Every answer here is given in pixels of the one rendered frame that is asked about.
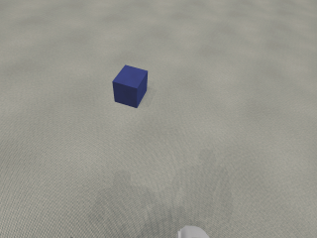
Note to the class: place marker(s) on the robot right thigh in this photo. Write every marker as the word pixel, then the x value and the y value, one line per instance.
pixel 190 231

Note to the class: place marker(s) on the carton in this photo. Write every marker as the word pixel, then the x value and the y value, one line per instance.
pixel 130 85

